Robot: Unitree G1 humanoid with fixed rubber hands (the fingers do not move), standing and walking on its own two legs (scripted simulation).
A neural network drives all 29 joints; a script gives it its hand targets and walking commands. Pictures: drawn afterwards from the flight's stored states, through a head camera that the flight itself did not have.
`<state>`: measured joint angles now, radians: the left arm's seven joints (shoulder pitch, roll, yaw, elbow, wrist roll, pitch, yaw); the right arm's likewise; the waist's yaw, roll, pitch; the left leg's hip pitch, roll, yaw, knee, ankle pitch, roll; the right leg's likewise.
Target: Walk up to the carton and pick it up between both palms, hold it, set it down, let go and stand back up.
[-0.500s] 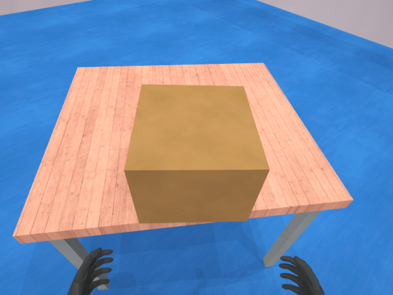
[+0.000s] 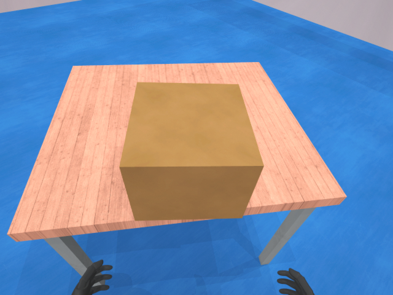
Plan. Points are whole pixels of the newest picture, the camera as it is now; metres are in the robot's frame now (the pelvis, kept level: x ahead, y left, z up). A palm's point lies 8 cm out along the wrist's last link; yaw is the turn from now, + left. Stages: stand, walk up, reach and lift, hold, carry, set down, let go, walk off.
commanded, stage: let go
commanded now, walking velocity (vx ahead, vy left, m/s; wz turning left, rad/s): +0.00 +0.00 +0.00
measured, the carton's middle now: (189, 149) +0.49 +0.03 +0.01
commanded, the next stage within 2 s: stand in 0.50 s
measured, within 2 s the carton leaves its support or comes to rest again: neither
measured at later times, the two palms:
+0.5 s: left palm out of the picture +0.15 +0.22 -0.09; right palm out of the picture +0.15 -0.23 -0.08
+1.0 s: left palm out of the picture -0.02 +0.26 -0.15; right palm out of the picture +0.07 -0.22 -0.13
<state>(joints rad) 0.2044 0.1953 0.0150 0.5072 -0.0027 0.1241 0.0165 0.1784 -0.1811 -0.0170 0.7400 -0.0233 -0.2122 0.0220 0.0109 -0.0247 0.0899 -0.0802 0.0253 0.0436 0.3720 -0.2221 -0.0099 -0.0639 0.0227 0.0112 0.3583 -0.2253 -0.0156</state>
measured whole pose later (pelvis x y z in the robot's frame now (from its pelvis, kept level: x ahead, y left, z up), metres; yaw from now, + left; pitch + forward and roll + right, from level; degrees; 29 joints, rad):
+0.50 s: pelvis +0.00 +0.00 +0.00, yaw +0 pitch -4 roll +0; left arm 0.19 0.19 0.01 0.52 0.01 0.14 0.01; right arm 0.17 -0.19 -0.03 0.75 -0.04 -0.20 0.02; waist 0.01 -0.03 0.09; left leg -0.09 0.03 0.05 0.39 -0.23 -0.01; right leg -0.08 0.02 0.01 0.38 -0.23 -0.02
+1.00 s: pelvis -0.02 +0.00 -0.02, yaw +9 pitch +1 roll -2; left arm 0.31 0.22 0.06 0.85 0.03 0.03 0.02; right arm 0.32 -0.17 -0.05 0.84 -0.04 0.01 0.01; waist 0.03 -0.02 -0.03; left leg -0.35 -0.02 -0.11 0.61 -0.27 0.00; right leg -0.24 -0.02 -0.15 0.54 -0.31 -0.01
